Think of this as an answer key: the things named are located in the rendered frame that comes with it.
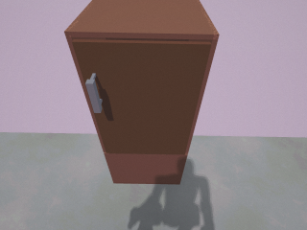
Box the cupboard door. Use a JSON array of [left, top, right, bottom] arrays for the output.
[[72, 39, 212, 154]]

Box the handle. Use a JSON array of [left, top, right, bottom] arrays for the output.
[[85, 73, 103, 113]]

